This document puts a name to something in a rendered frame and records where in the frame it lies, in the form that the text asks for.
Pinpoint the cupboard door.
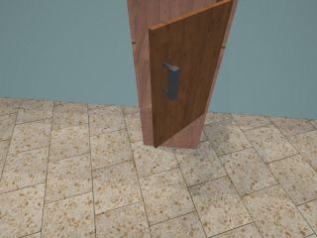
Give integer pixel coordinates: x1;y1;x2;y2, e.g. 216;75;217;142
148;0;234;148

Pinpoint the handle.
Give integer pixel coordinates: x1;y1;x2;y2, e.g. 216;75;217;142
162;61;180;101

